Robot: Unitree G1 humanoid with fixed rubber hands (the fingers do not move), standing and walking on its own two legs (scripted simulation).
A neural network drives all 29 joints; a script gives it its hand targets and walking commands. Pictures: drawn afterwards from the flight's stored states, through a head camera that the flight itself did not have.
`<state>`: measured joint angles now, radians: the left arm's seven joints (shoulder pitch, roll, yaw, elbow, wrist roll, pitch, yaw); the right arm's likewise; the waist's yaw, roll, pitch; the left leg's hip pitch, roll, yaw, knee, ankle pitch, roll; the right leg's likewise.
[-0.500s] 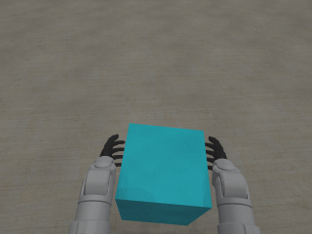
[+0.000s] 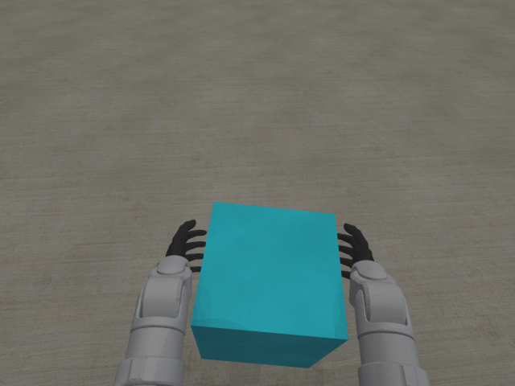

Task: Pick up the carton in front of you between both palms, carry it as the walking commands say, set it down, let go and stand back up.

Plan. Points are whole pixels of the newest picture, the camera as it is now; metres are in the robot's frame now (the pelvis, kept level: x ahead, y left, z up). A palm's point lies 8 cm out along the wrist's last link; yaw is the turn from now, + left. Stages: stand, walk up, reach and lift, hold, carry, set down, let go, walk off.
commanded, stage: carry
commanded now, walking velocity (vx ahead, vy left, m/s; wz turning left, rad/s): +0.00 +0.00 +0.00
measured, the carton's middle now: (264, 290) +0.30 +0.00 -0.05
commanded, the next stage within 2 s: hold in 0.64 s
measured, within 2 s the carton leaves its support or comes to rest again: neither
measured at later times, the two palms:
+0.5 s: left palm (177, 273) +0.27 +0.14 +0.04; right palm (366, 279) +0.27 -0.15 +0.04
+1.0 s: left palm (192, 275) +0.27 +0.12 +0.04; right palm (390, 305) +0.23 -0.17 +0.05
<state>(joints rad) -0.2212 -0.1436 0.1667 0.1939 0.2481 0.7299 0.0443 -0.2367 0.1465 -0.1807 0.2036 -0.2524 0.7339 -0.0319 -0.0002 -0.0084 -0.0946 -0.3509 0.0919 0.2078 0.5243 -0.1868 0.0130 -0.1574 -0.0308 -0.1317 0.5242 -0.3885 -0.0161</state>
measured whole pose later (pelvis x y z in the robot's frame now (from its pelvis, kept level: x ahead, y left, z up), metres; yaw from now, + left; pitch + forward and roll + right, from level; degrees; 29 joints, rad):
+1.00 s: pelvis -0.04 +0.01 +0.01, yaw -8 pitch -7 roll +0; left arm -0.24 -0.15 0.18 0.22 0.29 0.71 0.04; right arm -0.27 0.15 -0.23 0.28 -0.26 0.66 0.00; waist -0.01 -0.05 0.06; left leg -0.14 0.03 0.05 0.35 -0.09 -0.01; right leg -0.03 0.01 0.02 0.42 -0.27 -0.01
